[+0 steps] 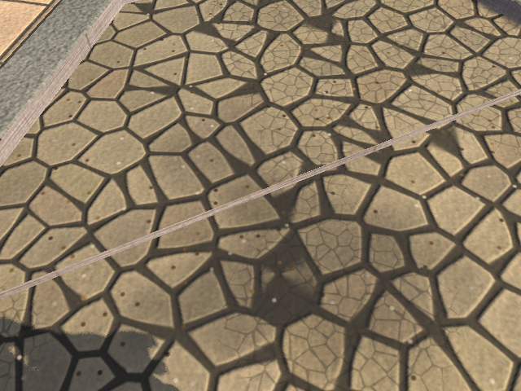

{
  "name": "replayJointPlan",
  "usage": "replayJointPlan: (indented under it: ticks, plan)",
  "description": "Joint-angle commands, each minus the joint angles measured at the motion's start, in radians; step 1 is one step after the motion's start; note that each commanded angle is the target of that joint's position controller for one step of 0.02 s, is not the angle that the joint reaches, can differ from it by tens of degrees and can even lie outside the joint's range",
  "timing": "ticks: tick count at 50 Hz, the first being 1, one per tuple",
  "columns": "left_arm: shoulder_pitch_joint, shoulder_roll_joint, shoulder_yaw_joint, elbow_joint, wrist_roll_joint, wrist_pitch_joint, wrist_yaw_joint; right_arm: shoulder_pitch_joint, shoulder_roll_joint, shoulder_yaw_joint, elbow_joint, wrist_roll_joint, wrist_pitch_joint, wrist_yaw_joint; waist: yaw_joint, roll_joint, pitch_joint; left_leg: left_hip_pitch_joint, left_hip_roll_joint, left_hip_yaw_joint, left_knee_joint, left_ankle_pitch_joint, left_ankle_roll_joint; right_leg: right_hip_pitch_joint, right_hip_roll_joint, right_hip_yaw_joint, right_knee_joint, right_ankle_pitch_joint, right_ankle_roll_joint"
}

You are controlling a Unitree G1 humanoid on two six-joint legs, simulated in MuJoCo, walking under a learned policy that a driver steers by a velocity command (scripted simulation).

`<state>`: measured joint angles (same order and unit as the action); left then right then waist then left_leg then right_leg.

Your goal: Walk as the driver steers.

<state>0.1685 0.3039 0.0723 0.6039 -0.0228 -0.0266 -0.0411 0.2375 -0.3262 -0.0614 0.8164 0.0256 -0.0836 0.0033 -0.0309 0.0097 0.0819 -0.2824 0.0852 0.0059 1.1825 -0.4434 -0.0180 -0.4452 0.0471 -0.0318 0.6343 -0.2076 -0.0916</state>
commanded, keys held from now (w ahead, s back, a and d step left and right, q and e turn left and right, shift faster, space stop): w+e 1.00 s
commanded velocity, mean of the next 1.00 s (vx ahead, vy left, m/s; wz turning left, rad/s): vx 0.50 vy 0.00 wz -0.60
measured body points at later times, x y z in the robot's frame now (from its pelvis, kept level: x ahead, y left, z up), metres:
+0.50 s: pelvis +0.30 +0.02 +0.00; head +0.33 +0.01 +0.45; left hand +0.42 +0.28 -0.11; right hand +0.44 -0.28 -0.07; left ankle +0.41 +0.10 -0.72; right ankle +0.12 -0.06 -0.65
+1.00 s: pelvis +0.53 -0.13 +0.00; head +0.56 -0.17 +0.44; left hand +0.85 -0.04 -0.07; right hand +0.41 -0.41 -0.13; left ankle +0.46 +0.09 -0.64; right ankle +0.56 -0.25 -0.72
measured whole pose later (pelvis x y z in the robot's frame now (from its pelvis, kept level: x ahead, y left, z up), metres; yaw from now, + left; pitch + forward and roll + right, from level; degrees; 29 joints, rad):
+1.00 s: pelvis +0.53 -0.13 +0.00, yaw -36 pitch +2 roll +1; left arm 0.11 0.31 0.07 0.58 -0.02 -0.03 -0.04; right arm 0.28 -0.32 -0.06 0.82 0.02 -0.07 0.00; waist -0.04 0.00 0.08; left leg -0.19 0.07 0.06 1.05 -0.51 -0.03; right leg -0.49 0.04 -0.02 0.64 -0.18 -0.10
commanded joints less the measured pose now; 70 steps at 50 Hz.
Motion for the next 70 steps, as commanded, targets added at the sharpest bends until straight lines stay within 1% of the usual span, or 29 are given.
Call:
replayJointPlan:
  ticks: [1, 2, 5, 12, 17, 19, 20, 21, 22, 23, 24, 25, 26, 28, 31, 38, 42, 44, 46, 47, 48, 49, 50, 52, 53, 57, 62, 67, 70]
  plan:
    - [0.105, 0.133, 0.038, -0.038, 0.011, -0.037, 0.006, -0.059, -0.115, -0.017, -0.118, -0.019, -0.054, -0.006, 0.047, -0.046, -0.158, -0.441, 0.043, -0.092, 0.034, 0.126, 0.024, 0.435, -0.265, 0.484, -0.368, 0.016, -0.197]
    - [0.075, 0.12, 0.03, -0.05, 0.021, -0.038, 0.011, -0.042, -0.119, -0.02, -0.112, -0.023, -0.044, -0.003, 0.022, -0.064, -0.145, -0.387, 0.055, -0.096, 0.0, 0.161, 0.02, 0.368, -0.238, 0.441, -0.389, 0.076, -0.19]
    - [0.087, 0.126, 0.03, -0.038, 0.013, -0.047, 0.028, -0.057, -0.091, -0.017, -0.116, -0.04, -0.017, -0.002, 0.01, -0.046, -0.124, -0.362, 0.038, -0.074, -0.118, 0.215, -0.022, 0.282, -0.213, 0.372, -0.42, 0.22, -0.206]
    - [0.195, 0.158, 0.04, 0.025, 0.002, -0.033, 0.059, -0.309, -0.033, 0.009, -0.183, -0.031, -0.023, 0.015, 0.096, -0.078, -0.052, -0.305, -0.054, -0.058, -0.572, 0.556, -0.052, 0.226, -0.145, 0.304, -0.407, 0.156, -0.13]
    - [0.237, 0.146, 0.041, 0.066, -0.006, -0.014, 0.068, -0.347, -0.07, -0.005, -0.207, -0.022, -0.042, 0.034, 0.1, -0.101, -0.051, -0.264, -0.079, -0.093, -0.701, 0.493, -0.013, 0.353, -0.189, 0.418, -0.288, 0.152, -0.107]
    - [0.223, 0.148, 0.044, 0.069, -0.002, -0.002, 0.071, -0.283, -0.089, -0.018, -0.195, -0.021, -0.049, 0.031, 0.066, -0.139, -0.067, -0.175, -0.09, -0.077, -0.716, 0.395, 0.017, 0.375, -0.194, 0.45, -0.223, 0.246, -0.09]
    - [0.204, 0.132, 0.038, 0.062, 0.0, 0.0, 0.069, -0.187, -0.11, -0.033, -0.172, -0.025, -0.053, 0.024, 0.014, -0.141, -0.118, -0.032, -0.098, -0.051, -0.755, 0.404, 0.044, 0.36, -0.154, 0.432, -0.136, 0.343, -0.067]
    - [0.186, 0.089, 0.02, 0.044, 0.01, -0.001, 0.063, -0.048, -0.149, -0.047, -0.157, -0.041, -0.058, 0.017, -0.054, -0.11, -0.249, 0.226, 0.0, -0.125, -0.715, 0.41, 0.101, 0.268, -0.102, 0.385, 0.073, 0.316, -0.032]
    - [0.287, 0.021, 0.0, 0.024, 0.008, -0.006, 0.064, 0.099, -0.225, -0.067, -0.142, -0.058, -0.052, 0.008, -0.05, 0.099, -0.426, 0.619, 0.235, -0.466, -0.712, 0.318, 0.228, -0.038, 0.029, 0.264, 0.427, -0.026, 0.047]
    - [0.358, 0.046, -0.008, 0.016, -0.013, -0.016, 0.065, 0.132, -0.2, -0.064, -0.113, -0.033, -0.041, 0.02, -0.025, 0.322, -0.481, 0.721, 0.359, -0.823, -0.83, 0.086, 0.312, -0.267, 0.04, 0.229, 0.642, -0.392, 0.075]
    - [0.283, 0.139, 0.014, 0.032, -0.022, -0.013, 0.064, 0.078, -0.108, -0.042, -0.134, -0.019, -0.033, 0.015, -0.047, 0.182, -0.332, 0.601, 0.324, -0.726, -0.868, -0.047, 0.267, -0.34, -0.03, 0.241, 0.721, -0.318, 0.086]
    - [0.18, 0.165, 0.022, 0.015, -0.012, -0.009, 0.063, 0.029, -0.071, -0.03, -0.141, -0.024, -0.021, 0.007, -0.055, 0.094, -0.215, 0.455, 0.278, -0.555, -0.883, 0.0, 0.223, -0.337, -0.068, 0.193, 0.713, -0.234, 0.089]
    - [0.125, 0.152, 0.023, -0.002, 0.0, -0.008, 0.061, -0.012, -0.06, -0.024, -0.135, -0.033, -0.015, 0.005, -0.033, 0.057, -0.132, 0.317, 0.233, -0.443, -0.911, 0.109, 0.206, -0.309, -0.097, 0.175, 0.667, -0.18, 0.09]
    - [0.123, 0.11, 0.023, -0.007, -0.004, 0.001, 0.051, -0.043, -0.039, -0.016, -0.121, -0.042, -0.019, 0.002, 0.011, 0.094, -0.076, 0.176, 0.175, -0.294, -0.968, 0.227, 0.189, -0.233, -0.145, 0.164, 0.589, -0.125, 0.083]
    - [0.101, 0.055, 0.009, -0.025, -0.003, 0.015, 0.048, -0.037, -0.065, -0.028, -0.093, -0.029, -0.033, 0.002, 0.021, 0.085, -0.053, 0.133, 0.179, -0.175, -1.027, 0.343, 0.216, -0.246, -0.167, 0.139, 0.499, -0.091, 0.092]
    - [-0.077, 0.028, -0.007, -0.061, 0.001, -0.005, 0.012, -0.002, -0.127, -0.041, -0.051, -0.023, -0.017, -0.004, -0.035, 0.044, -0.03, 0.205, 0.149, 0.071, -1.037, 0.502, 0.177, -0.215, -0.15, 0.058, 0.136, 0.231, 0.086]
    - [-0.161, 0.039, -0.004, -0.102, -0.003, -0.004, -0.012, 0.048, -0.166, -0.053, -0.025, -0.003, 0.006, -0.004, -0.047, 0.05, -0.001, 0.316, 0.189, 0.122, -0.997, 0.592, 0.151, -0.197, -0.126, 0.011, 0.014, 0.168, 0.046]
    - [-0.124, 0.074, 0.014, -0.107, 0.005, 0.002, -0.015, 0.045, -0.198, -0.062, -0.025, 0.008, 0.019, -0.009, -0.005, 0.078, -0.043, 0.365, 0.194, 0.161, -0.876, 0.91, 0.131, -0.101, -0.067, -0.041, -0.009, 0.057, 0.007]
    - [0.112, 0.149, 0.06, -0.05, 0.006, 0.011, -0.005, 0.029, -0.201, -0.062, -0.031, 0.016, 0.032, -0.017, 0.137, 0.067, -0.173, 0.287, 0.157, 0.213, -0.543, 1.092, 0.091, 0.234, 0.016, -0.078, -0.086, 0.073, -0.058]
    - [0.289, 0.224, 0.094, -0.004, -0.001, 0.022, 0.015, 0.046, -0.153, -0.041, -0.048, -0.011, 0.028, -0.02, 0.208, -0.026, -0.265, 0.04, 0.117, 0.213, -0.239, 0.803, 0.049, 0.553, -0.065, 0.085, -0.094, 0.083, -0.112]
    - [0.238, 0.338, 0.102, -0.018, -0.011, 0.012, 0.021, 0.131, -0.007, 0.007, -0.116, -0.052, 0.004, -0.006, 0.067, -0.299, -0.348, -0.408, -0.087, 0.129, 0.11, -0.124, -0.008, 0.841, -0.324, 0.668, -0.188, -0.093, -0.296]
    - [0.271, 0.252, 0.077, -0.048, -0.004, -0.007, 0.015, 0.031, -0.094, -0.004, -0.123, -0.018, -0.032, 0.006, 0.152, -0.182, -0.463, -0.51, -0.092, -0.09, 0.214, -0.149, 0.005, 0.873, -0.376, 0.863, -0.322, -0.226, -0.325]
    - [0.239, 0.198, 0.059, -0.032, 0.004, -0.023, 0.011, -0.06, -0.137, -0.016, -0.153, 0.017, -0.049, 0.013, 0.158, -0.13, -0.314, -0.581, -0.048, -0.09, 0.19, -0.043, 0.023, 0.775, -0.348, 0.716, -0.341, -0.147, -0.273]
    - [0.118, 0.148, 0.041, -0.038, 0.005, -0.03, 0.015, -0.064, -0.12, -0.012, -0.14, -0.021, -0.059, 0.002, 0.07, -0.028, -0.179, -0.468, 0.02, -0.088, 0.014, 0.091, 0.019, 0.497, -0.266, 0.51, -0.346, 0.063, -0.213]
    - [0.077, 0.126, 0.032, -0.053, 0.017, -0.031, 0.019, -0.046, -0.126, -0.017, -0.135, -0.03, -0.049, 0.002, 0.035, -0.049, -0.158, -0.401, 0.038, -0.095, -0.029, 0.126, 0.012, 0.408, -0.238, 0.458, -0.368, 0.147, -0.206]
    - [0.076, 0.143, 0.035, -0.032, 0.015, -0.038, 0.041, -0.068, -0.081, -0.007, -0.142, -0.044, -0.014, 0.003, 0.013, -0.046, -0.113, -0.34, 0.018, -0.061, -0.197, 0.22, -0.047, 0.238, -0.193, 0.354, -0.409, 0.292, -0.214]
    - [0.149, 0.163, 0.041, 0.016, 0.006, -0.027, 0.06, -0.254, -0.033, 0.016, -0.184, -0.034, -0.019, 0.017, 0.087, -0.074, -0.072, -0.235, -0.055, -0.044, -0.562, 0.532, -0.061, 0.168, -0.127, 0.286, -0.394, 0.155, -0.139]
    - [0.218, 0.138, 0.033, 0.077, 0.002, -0.024, 0.058, -0.285, -0.076, 0.001, -0.199, -0.024, -0.035, 0.034, 0.102, -0.106, -0.059, -0.222, -0.055, -0.07, -0.669, 0.489, -0.003, 0.32, -0.206, 0.377, -0.299, 0.134, -0.115]
    - [0.201, 0.122, 0.027, 0.084, 0.009, -0.013, 0.055, -0.137, -0.113, -0.024, -0.164, -0.032, -0.043, 0.026, 0.022, -0.124, -0.113, -0.025, -0.081, -0.019, -0.726, 0.4, 0.067, 0.36, -0.17, 0.363, -0.136, 0.379, -0.072]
